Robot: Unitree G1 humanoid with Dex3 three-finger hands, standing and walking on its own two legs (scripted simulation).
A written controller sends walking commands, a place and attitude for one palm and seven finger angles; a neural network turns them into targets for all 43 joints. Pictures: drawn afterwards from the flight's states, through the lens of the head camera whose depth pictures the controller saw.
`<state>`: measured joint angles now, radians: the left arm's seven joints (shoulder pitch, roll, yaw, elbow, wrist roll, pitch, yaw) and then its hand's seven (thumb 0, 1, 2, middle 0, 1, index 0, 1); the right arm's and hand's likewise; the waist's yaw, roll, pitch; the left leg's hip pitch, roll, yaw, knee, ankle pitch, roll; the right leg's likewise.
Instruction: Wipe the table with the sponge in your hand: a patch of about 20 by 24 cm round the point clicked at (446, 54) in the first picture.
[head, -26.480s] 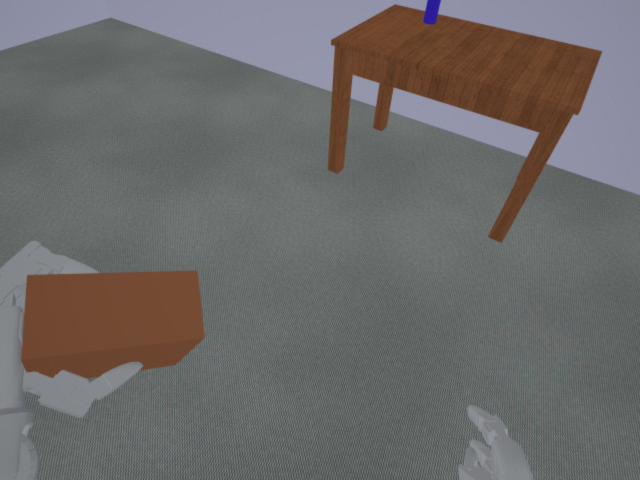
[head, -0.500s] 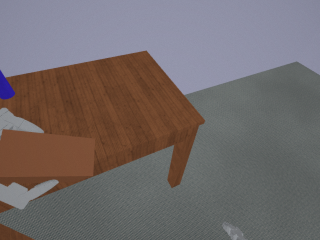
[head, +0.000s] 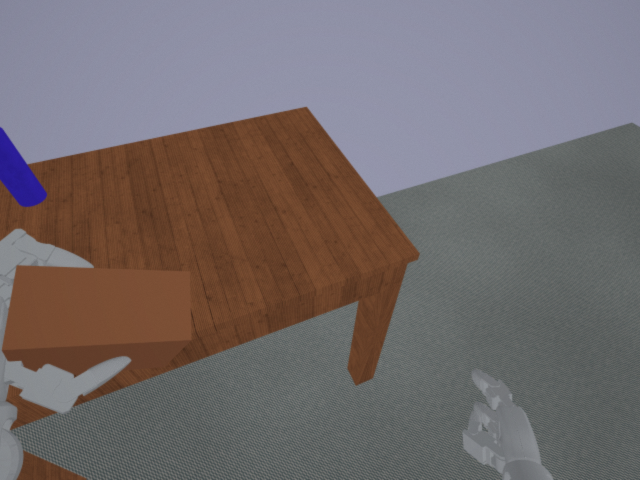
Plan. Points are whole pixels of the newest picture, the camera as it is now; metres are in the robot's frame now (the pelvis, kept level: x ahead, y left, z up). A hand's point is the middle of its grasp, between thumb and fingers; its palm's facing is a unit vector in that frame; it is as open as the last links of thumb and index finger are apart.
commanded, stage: come to a stop and stand still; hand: left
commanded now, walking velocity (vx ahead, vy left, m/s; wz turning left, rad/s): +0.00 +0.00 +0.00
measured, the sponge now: (130, 324) +0.23 +0.21 +0.14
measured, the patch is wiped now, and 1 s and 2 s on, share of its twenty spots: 0.00 0.00 0.00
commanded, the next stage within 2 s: look again from close up in 0.04 s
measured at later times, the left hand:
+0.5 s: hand (38, 348) +0.19 +0.28 +0.15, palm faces +0.25 -0.88 -0.41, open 10.8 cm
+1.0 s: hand out of the picture +0.20 +0.32 +0.16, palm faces +0.47 -0.80 -0.37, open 10.8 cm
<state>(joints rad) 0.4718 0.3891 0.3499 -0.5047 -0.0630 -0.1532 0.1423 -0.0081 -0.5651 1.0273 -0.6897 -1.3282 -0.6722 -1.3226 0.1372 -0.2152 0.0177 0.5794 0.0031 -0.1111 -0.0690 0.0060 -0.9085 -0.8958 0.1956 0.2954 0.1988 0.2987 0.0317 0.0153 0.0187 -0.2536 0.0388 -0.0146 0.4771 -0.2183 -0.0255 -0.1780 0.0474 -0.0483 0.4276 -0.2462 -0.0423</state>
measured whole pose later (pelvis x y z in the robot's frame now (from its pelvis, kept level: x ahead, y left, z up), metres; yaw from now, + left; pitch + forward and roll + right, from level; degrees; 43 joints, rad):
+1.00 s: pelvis +0.00 +0.05 -0.01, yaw +2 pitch -2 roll -2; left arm 0.35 0.36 0.37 -0.37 0.00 -0.23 0.10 -0.01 -0.57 1.03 -0.69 -1.33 -0.67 -1.32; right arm 0.22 -0.17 0.04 0.59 0.00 -0.15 -0.02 0.01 -0.90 -0.90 0.20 0.30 0.20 0.30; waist 0.04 -0.01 0.02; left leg -0.27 -0.04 0.00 0.56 -0.26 0.06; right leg -0.17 0.01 0.02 0.50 -0.30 -0.01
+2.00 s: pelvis +0.06 +0.08 -0.03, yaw +1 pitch -3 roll +2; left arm 0.46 0.40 0.41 -0.55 -0.04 -0.24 0.06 -0.01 -0.57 1.03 -0.69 -1.33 -0.68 -1.32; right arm 0.19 -0.18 0.00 0.61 0.03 -0.09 0.01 0.01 -0.91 -0.90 0.20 0.30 0.20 0.30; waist -0.02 0.03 0.11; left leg -0.58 -0.03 -0.01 1.17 -0.36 -0.01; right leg -0.33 -0.02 -0.08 0.77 -0.40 -0.06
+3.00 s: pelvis +0.09 +0.10 +0.00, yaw +1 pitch +0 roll +2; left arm 0.51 0.39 0.41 -0.48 -0.05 -0.22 0.10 -0.01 -0.57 1.03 -0.70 -1.32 -0.68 -1.32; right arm 0.22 -0.20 0.00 0.62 0.02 -0.09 -0.03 0.01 -0.91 -0.90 0.20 0.30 0.20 0.30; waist 0.01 -0.02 0.03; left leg -0.50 0.00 0.02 1.10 -0.34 0.00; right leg -0.26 0.05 -0.06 0.47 -0.22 -0.11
